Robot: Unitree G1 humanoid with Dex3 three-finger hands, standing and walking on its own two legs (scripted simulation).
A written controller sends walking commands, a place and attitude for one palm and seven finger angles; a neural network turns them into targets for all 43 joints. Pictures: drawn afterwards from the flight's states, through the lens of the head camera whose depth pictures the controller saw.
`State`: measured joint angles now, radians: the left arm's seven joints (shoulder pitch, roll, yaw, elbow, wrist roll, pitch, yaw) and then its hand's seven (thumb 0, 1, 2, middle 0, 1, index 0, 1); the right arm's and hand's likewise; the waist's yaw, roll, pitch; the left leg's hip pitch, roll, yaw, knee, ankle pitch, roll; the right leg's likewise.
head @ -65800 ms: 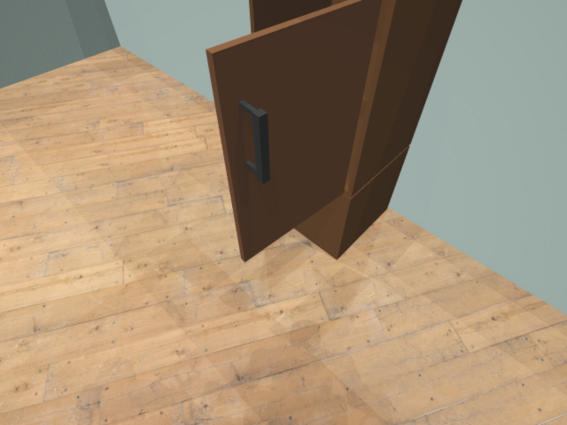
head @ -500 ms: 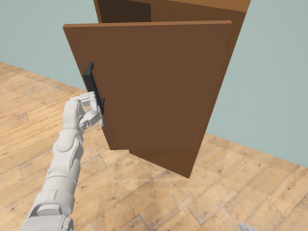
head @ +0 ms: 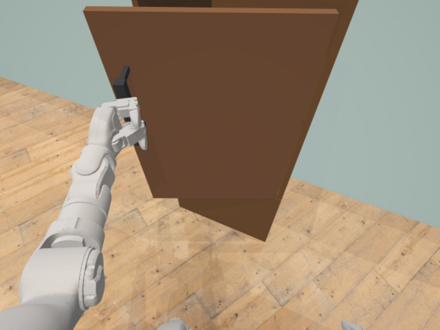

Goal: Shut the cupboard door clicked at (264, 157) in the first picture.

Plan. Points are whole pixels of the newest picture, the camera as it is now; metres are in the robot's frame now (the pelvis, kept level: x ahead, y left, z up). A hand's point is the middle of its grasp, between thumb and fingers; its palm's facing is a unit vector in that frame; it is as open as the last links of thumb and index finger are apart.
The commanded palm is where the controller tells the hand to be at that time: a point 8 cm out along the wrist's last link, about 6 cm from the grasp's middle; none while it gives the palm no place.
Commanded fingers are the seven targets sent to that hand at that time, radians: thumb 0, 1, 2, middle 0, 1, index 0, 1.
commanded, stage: push the door shut along its arc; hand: left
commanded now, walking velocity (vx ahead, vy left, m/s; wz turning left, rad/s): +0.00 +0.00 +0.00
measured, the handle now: (132, 108) +0.52 +0.18 +0.10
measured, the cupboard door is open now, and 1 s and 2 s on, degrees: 24 10 0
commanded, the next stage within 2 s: pull the fist back off the door in 1.44 s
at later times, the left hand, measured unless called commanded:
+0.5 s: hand (153, 107) +0.51 +0.13 +0.11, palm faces -0.20 -0.98 -0.01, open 3.1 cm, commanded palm +0.51 +0.17 +0.11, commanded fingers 0.00 0.90 0.90 -1.30 -1.50 -1.30 -1.50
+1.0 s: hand (182, 87) +0.57 +0.08 +0.12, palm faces -0.31 -0.95 +0.00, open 3.1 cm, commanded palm +0.58 +0.13 +0.11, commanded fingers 0.00 0.90 0.90 -1.30 -1.50 -1.30 -1.50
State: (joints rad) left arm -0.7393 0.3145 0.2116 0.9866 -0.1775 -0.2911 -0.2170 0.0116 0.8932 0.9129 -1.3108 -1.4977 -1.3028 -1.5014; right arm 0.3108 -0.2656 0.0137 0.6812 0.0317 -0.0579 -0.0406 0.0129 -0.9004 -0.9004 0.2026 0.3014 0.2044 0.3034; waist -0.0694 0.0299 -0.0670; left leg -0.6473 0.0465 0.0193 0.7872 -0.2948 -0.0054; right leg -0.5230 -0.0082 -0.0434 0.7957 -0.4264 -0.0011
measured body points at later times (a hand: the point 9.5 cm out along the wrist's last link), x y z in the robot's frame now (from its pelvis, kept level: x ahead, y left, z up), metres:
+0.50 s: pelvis -0.01 +0.01 -0.02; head +0.09 +0.02 +0.42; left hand +0.52 +0.19 +0.12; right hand -0.02 -0.26 -0.13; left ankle +0.06 +0.12 -0.70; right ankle -0.02 -0.12 -0.70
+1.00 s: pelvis +0.00 +0.01 -0.03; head +0.15 +0.01 +0.40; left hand +0.58 +0.13 +0.12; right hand -0.05 -0.26 -0.13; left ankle +0.06 +0.12 -0.70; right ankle -0.02 -0.12 -0.70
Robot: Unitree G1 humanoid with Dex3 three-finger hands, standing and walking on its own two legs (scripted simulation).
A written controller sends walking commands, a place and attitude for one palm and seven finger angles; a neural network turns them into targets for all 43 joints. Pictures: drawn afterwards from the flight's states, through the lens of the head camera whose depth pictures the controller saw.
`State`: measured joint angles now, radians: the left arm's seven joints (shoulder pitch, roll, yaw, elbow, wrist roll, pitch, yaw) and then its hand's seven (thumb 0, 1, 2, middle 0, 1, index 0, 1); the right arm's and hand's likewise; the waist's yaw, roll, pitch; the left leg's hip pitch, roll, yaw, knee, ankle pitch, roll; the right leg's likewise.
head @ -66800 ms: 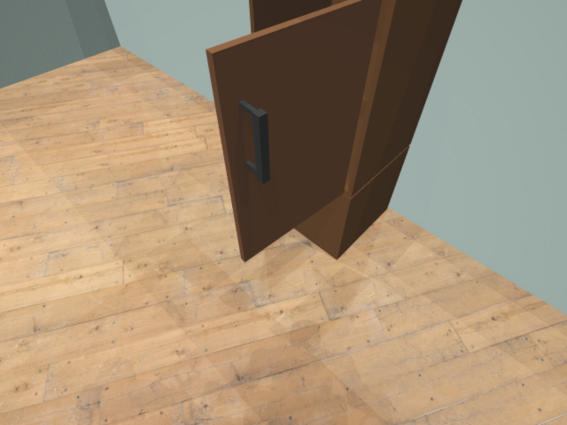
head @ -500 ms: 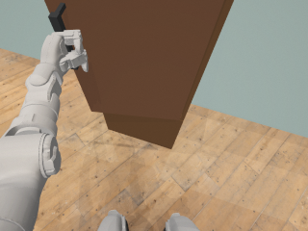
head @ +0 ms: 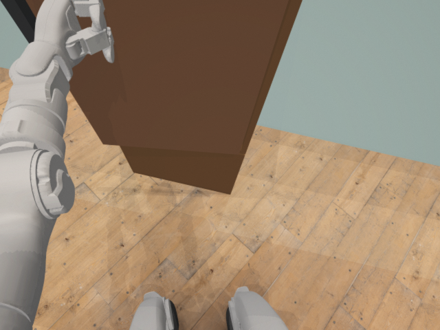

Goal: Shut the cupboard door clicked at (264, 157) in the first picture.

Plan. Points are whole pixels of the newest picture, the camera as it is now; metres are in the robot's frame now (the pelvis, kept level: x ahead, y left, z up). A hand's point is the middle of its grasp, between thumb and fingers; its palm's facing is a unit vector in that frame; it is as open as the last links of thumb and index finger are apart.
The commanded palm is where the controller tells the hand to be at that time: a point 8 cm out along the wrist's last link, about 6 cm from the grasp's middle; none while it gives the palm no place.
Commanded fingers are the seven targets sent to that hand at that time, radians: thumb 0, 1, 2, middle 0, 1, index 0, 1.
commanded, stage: push the door shut along its arc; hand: left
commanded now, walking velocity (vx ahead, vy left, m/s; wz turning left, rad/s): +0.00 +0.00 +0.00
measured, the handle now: (42, 29) +0.60 +0.19 +0.13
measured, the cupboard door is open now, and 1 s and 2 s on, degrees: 10 0 0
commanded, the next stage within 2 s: pull the fist back off the door in 0.44 s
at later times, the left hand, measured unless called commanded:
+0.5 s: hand (113, 24) +0.59 +0.08 +0.15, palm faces -0.35 -0.94 -0.01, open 3.3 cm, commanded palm +0.62 +0.09 +0.14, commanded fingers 0.00 0.90 0.90 -1.30 -1.50 -1.30 -1.50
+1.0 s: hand (131, 23) +0.59 +0.05 +0.14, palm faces +0.09 -1.00 +0.00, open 3.1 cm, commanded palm +0.55 +0.09 +0.14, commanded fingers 0.00 0.90 0.90 -1.30 -1.50 -1.30 -1.50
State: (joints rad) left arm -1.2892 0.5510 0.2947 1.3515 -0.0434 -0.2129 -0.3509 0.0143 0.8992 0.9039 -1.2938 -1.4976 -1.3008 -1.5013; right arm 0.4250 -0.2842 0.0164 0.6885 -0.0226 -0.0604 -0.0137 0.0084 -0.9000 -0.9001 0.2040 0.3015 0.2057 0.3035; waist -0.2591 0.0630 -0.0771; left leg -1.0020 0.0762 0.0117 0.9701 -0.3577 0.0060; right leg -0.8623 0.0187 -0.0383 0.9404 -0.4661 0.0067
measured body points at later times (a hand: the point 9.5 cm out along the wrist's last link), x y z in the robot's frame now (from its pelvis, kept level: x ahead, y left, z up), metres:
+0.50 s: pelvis +0.00 +0.00 -0.01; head +0.17 +0.02 +0.40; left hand +0.60 +0.13 +0.15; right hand -0.06 -0.27 -0.11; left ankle +0.05 +0.12 -0.67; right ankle -0.02 -0.13 -0.67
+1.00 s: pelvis +0.02 -0.01 +0.01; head +0.15 -0.01 +0.44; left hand +0.58 +0.10 +0.15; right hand -0.07 -0.23 -0.10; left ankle +0.05 +0.12 -0.67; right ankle -0.02 -0.13 -0.67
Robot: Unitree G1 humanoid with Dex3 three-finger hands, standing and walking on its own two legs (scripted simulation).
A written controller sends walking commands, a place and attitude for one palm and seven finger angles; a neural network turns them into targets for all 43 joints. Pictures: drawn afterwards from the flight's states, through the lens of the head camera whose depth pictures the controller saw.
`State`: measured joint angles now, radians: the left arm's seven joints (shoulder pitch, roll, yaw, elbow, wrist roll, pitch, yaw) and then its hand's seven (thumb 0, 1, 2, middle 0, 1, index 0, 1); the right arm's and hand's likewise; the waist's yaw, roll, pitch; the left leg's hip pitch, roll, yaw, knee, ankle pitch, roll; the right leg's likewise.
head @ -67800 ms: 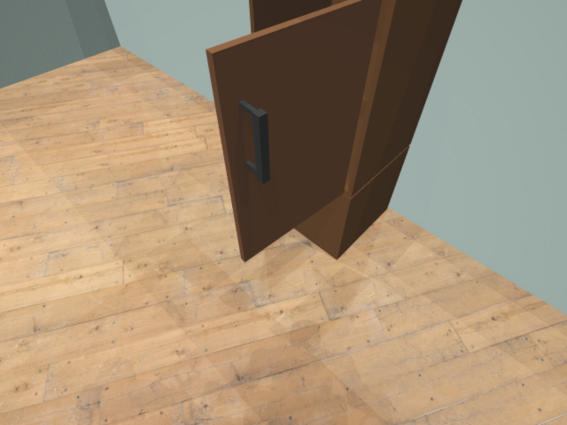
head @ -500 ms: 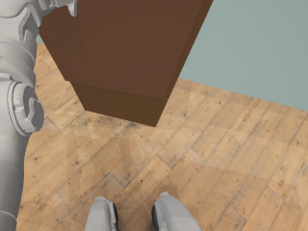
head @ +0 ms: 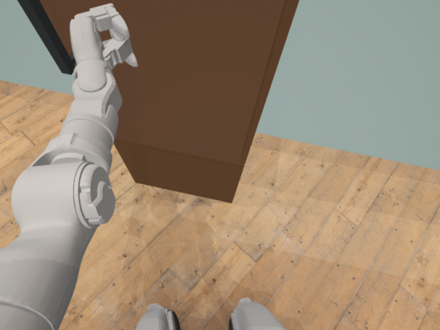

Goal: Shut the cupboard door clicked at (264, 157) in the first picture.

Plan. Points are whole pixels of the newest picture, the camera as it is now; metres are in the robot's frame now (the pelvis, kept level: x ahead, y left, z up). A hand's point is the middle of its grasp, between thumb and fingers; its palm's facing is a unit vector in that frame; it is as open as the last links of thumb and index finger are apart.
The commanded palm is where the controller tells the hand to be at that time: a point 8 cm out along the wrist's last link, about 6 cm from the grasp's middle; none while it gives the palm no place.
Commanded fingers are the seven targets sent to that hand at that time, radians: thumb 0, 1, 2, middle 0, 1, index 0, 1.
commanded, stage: pull the fist back off the door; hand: left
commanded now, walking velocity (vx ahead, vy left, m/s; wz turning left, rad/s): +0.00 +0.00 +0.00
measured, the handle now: (54, 26) +0.65 +0.18 +0.13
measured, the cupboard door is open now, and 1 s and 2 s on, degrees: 0 0 0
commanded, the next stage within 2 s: draw the hand back to the body in 0.42 s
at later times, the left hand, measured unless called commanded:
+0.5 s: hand (126, 80) +0.50 +0.06 +0.13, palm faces +0.08 -1.00 -0.02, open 3.1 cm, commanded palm +0.48 +0.11 +0.13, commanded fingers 0.00 0.90 0.90 -1.30 -1.50 -1.30 -1.50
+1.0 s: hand (58, 136) +0.39 +0.14 +0.16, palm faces +0.09 -1.00 +0.00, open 3.1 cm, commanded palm +0.34 +0.19 +0.17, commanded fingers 0.00 0.90 0.90 -1.19 -1.38 -1.19 -1.38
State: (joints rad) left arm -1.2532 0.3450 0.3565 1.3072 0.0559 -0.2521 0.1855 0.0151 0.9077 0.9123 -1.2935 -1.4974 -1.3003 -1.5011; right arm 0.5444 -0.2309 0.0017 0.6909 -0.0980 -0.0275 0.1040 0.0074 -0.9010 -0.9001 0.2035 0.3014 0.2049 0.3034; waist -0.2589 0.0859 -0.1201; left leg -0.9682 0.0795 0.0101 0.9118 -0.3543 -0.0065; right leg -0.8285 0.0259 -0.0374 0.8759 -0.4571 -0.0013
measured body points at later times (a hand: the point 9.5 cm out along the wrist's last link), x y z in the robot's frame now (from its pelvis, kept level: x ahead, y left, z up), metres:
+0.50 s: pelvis +0.01 -0.01 +0.02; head +0.08 -0.02 +0.46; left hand +0.49 +0.12 +0.13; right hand +0.06 -0.27 -0.11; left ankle +0.03 +0.12 -0.68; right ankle -0.03 -0.12 -0.68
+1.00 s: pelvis +0.01 -0.01 +0.04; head +0.02 -0.03 +0.49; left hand +0.38 +0.19 +0.16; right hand +0.09 -0.27 -0.09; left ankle +0.03 +0.12 -0.68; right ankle -0.04 -0.12 -0.68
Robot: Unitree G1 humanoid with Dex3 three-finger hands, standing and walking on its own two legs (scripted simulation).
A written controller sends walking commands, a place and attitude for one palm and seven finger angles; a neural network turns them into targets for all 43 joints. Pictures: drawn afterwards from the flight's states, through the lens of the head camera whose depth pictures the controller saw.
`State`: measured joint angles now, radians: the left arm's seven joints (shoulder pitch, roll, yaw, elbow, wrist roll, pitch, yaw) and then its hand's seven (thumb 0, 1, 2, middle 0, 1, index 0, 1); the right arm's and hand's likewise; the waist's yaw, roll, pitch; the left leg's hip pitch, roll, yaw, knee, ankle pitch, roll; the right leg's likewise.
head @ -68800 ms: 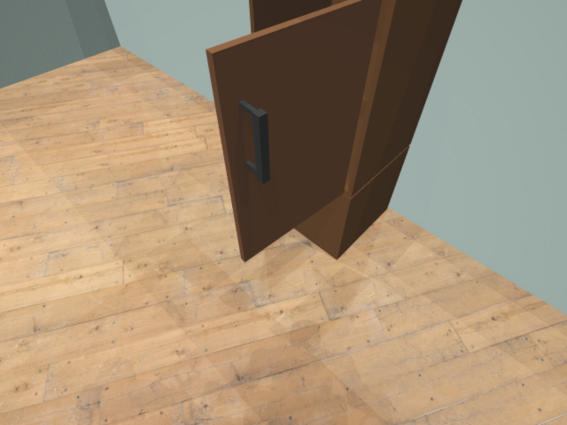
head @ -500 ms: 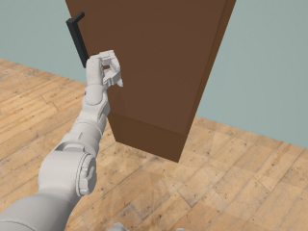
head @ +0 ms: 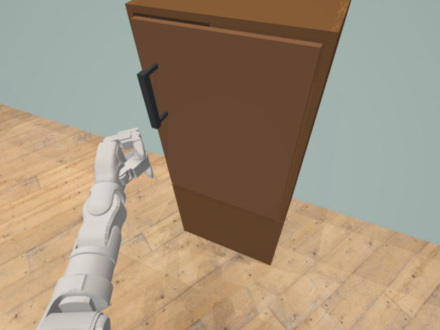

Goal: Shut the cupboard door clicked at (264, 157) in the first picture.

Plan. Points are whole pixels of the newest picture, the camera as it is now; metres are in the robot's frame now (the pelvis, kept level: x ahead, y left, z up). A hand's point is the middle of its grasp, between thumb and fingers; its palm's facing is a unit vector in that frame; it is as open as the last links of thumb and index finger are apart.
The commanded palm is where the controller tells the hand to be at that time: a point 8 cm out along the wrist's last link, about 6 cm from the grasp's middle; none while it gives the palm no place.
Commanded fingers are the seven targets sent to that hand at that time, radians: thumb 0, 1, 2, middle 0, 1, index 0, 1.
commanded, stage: draw the hand back to the body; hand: left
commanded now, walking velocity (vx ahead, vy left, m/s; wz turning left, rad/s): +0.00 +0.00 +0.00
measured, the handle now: (154, 97) +0.64 +0.18 +0.09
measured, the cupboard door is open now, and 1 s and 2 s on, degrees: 0 0 0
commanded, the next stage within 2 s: step back with the hand held close in 1.12 s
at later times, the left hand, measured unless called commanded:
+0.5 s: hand (53, 221) +0.24 +0.24 +0.16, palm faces +0.34 -0.90 -0.28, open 4.3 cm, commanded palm +0.19 +0.28 +0.18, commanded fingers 0.00 0.90 0.90 -0.50 -0.63 -0.50 -0.63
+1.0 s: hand out of the picture +0.18 +0.28 +0.17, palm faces +0.50 -0.78 -0.37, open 7.3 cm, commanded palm +0.13 +0.31 +0.20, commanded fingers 0.00 0.90 0.90 -0.20 -0.30 -0.20 -0.30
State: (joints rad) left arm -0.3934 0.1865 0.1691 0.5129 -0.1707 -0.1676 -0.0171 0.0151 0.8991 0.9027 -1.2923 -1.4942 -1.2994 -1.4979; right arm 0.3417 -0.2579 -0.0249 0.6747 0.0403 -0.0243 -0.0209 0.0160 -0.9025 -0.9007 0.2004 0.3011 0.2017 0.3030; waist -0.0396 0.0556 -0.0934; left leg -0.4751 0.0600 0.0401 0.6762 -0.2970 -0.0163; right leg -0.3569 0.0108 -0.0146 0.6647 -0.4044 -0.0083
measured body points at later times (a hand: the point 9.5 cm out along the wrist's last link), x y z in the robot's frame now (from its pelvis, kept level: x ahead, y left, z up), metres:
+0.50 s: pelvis +0.00 +0.01 +0.02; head -0.02 -0.01 +0.47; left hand +0.22 +0.28 +0.17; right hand +0.20 -0.19 -0.06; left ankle +0.03 +0.13 -0.72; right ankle -0.04 -0.11 -0.72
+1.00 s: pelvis +0.00 +0.01 +0.02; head -0.02 -0.02 +0.47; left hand +0.15 +0.32 +0.19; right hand +0.20 -0.21 -0.06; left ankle +0.03 +0.13 -0.72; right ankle -0.04 -0.11 -0.72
